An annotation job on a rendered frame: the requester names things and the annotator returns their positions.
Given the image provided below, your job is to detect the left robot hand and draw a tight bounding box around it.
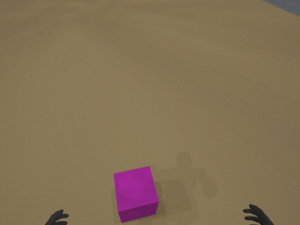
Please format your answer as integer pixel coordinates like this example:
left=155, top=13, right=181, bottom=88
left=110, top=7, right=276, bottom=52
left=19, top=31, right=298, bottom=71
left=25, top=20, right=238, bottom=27
left=45, top=209, right=69, bottom=225

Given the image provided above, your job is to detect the right robot hand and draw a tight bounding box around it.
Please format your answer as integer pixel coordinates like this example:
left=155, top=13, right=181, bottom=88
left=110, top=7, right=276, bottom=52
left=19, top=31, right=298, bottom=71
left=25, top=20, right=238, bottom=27
left=243, top=204, right=274, bottom=225

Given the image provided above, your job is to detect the carton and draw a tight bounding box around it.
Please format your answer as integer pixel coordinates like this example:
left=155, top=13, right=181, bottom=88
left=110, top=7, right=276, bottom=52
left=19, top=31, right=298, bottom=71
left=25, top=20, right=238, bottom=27
left=113, top=166, right=159, bottom=223

